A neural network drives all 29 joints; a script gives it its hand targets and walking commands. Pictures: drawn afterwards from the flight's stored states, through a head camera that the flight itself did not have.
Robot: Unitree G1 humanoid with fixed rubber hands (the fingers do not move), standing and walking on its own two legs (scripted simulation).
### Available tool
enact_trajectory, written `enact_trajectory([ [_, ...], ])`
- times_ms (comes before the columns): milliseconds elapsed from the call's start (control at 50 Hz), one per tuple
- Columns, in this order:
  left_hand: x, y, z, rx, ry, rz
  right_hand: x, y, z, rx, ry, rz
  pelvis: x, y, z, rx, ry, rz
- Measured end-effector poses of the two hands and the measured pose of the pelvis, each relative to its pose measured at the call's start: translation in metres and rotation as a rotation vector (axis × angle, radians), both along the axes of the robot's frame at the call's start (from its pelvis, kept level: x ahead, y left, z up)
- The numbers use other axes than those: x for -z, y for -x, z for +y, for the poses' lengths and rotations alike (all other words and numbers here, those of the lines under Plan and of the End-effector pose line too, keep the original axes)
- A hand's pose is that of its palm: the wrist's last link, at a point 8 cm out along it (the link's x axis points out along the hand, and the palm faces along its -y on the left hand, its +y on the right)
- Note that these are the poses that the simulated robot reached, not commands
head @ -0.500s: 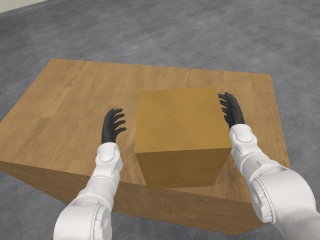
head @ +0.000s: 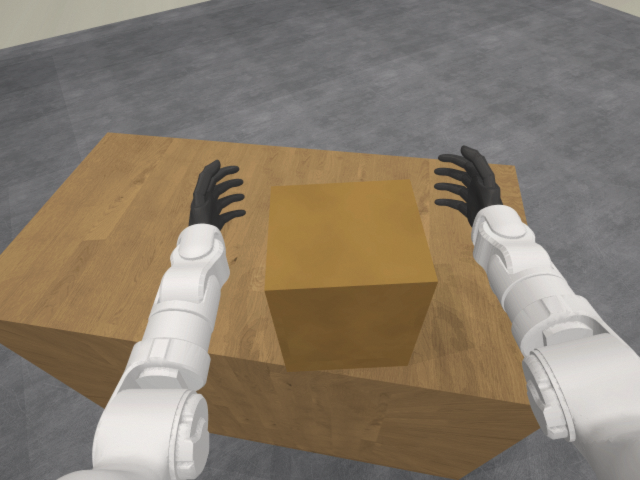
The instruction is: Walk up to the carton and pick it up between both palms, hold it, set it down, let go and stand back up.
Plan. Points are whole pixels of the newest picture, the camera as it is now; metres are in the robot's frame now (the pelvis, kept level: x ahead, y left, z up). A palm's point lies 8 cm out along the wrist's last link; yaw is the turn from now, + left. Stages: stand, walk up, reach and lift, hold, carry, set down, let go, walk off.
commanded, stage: set down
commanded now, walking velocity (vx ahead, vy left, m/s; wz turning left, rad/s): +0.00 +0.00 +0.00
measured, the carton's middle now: (344, 282) +0.38 +0.06 -0.01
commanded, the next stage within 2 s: none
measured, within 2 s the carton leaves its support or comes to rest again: neither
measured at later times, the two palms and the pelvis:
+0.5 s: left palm (181, 211) +0.35 +0.25 +0.15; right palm (501, 190) +0.43 -0.12 +0.15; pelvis +0.00 -0.01 +0.00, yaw +2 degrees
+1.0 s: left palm (188, 284) +0.29 +0.23 +0.10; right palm (515, 281) +0.36 -0.15 +0.08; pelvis +0.00 +0.00 +0.00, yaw +1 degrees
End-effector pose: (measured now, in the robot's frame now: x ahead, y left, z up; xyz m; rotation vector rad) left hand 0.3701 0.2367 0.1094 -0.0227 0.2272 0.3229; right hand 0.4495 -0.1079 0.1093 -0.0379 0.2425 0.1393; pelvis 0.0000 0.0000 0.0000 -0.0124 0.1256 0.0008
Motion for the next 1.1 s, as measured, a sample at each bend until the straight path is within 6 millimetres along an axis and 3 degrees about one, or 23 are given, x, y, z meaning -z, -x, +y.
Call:
enact_trajectory([
  [280, -0.054, 0.005, 0.010, -0.011, -0.006, 0.014, -0.052, -0.001, 0.004, 0.016, -0.029, -0.006, -0.002, 0.002, -0.009, -0.030, -0.001, -0.078],
  [400, -0.061, 0.011, 0.011, 0.000, -0.009, 0.026, -0.060, 0.004, -0.002, 0.023, -0.027, -0.008, -0.003, -0.001, -0.009, -0.036, -0.003, -0.111],
  [620, -0.015, 0.044, 0.009, 0.002, 0.017, 0.060, -0.014, 0.038, -0.013, 0.033, -0.043, -0.003, -0.003, -0.006, -0.004, -0.039, -0.006, -0.150],
  [720, -0.004, 0.058, 0.004, 0.008, 0.020, 0.066, 0.005, 0.056, -0.018, 0.044, -0.054, -0.003, -0.003, -0.005, -0.002, -0.035, -0.006, -0.146],
  [940, 0.007, 0.077, -0.002, 0.010, 0.014, 0.067, 0.019, 0.085, -0.034, 0.059, -0.058, -0.027, -0.003, -0.002, 0.001, -0.017, -0.010, -0.151],
  [1100, 0.030, 0.100, -0.007, 0.007, 0.012, 0.071, 0.038, 0.113, -0.042, 0.071, -0.056, -0.038, -0.004, -0.003, 0.000, -0.015, -0.014, -0.164],
])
